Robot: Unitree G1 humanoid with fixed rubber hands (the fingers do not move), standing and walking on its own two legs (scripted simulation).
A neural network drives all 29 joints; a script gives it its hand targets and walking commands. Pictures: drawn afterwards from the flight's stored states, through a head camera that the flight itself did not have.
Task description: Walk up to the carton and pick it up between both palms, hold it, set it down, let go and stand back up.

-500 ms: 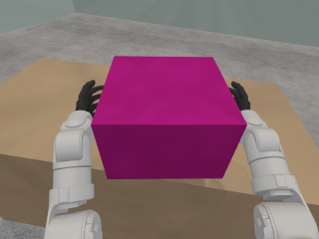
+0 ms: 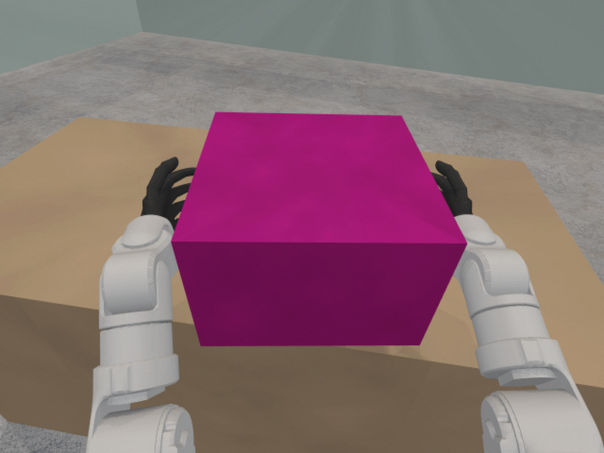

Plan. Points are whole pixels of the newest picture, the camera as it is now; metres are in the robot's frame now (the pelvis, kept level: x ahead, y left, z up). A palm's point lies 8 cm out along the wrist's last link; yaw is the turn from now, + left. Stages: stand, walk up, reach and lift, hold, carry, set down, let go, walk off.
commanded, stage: hold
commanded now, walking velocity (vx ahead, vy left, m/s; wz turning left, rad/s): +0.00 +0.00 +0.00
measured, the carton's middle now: (310, 220) +0.38 +0.00 +0.16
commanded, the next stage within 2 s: set down in 1.28 s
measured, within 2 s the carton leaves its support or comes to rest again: neither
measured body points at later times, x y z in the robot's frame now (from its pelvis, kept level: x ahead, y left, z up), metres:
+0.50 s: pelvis +0.00 +0.00 +0.00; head -0.06 +0.02 +0.45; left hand +0.36 +0.19 +0.19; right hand +0.37 -0.19 +0.19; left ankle +0.02 +0.10 -0.75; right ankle +0.01 -0.09 -0.75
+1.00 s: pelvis +0.00 +0.00 +0.00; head -0.06 +0.01 +0.45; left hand +0.35 +0.19 +0.19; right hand +0.37 -0.18 +0.19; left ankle +0.02 +0.10 -0.75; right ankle +0.01 -0.09 -0.75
